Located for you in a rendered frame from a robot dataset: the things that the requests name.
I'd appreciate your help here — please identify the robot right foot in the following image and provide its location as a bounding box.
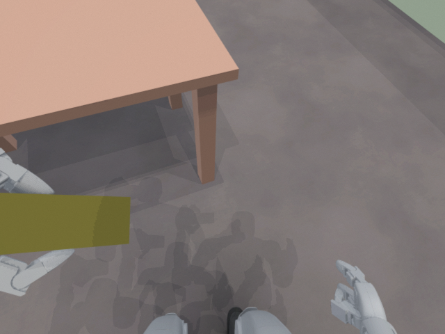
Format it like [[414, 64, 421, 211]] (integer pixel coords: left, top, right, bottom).
[[227, 307, 242, 334]]

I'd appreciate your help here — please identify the left robot hand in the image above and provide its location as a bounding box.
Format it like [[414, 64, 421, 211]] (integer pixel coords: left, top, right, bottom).
[[0, 148, 75, 296]]

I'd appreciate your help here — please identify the right robot hand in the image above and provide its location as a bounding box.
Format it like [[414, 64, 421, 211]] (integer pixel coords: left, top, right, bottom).
[[331, 260, 387, 330]]

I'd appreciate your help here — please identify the sponge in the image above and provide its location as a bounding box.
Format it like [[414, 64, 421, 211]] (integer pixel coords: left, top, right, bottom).
[[0, 193, 131, 255]]

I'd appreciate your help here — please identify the robot right thigh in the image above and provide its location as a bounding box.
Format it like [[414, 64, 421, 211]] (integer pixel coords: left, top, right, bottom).
[[235, 310, 291, 334]]

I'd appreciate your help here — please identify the right robot forearm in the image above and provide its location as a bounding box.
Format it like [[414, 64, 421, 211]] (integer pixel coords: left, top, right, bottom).
[[360, 317, 397, 334]]

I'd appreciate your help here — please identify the table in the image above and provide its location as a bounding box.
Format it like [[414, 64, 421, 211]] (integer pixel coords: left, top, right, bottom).
[[0, 0, 239, 184]]

